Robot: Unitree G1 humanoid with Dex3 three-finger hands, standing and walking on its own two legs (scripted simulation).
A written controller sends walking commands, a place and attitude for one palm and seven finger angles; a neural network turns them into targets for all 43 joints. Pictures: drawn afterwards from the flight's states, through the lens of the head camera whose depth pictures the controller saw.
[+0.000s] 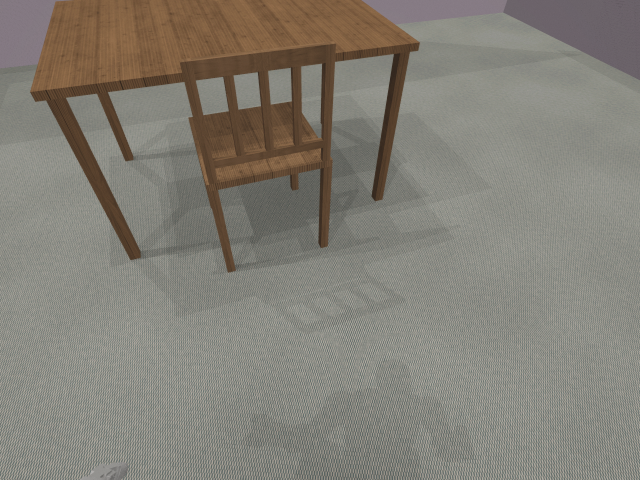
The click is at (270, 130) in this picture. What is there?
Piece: chair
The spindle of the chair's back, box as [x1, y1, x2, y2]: [258, 70, 273, 150]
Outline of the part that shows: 267,70 258,72 265,148 266,150 273,149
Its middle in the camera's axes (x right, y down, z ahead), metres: -0.16 -0.37 +1.13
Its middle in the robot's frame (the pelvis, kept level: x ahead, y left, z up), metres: +1.08 +0.21 -0.10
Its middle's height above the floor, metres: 0.66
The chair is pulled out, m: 0.00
